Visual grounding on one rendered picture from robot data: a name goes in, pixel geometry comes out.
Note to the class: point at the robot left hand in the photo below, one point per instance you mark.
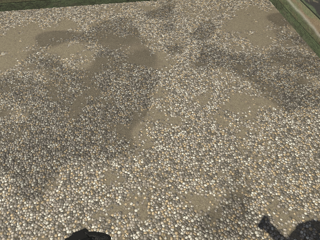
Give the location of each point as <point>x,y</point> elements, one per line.
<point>84,234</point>

